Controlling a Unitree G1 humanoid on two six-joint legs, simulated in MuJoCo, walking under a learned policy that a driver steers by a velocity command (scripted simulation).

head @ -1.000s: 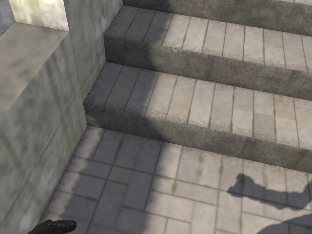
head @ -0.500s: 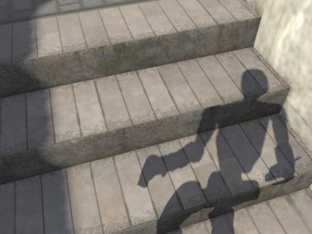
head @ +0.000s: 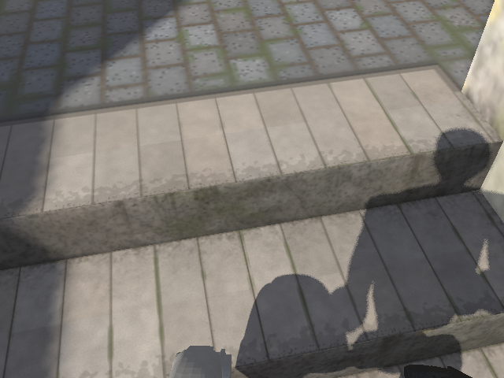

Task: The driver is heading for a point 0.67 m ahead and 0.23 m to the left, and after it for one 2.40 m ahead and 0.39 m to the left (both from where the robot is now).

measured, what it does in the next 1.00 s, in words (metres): climbs, turning left: left foot 0.17 m higher, then right foot 0.17 m higher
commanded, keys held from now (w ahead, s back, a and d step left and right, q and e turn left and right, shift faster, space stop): w+q+shift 0.60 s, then e+shift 0.40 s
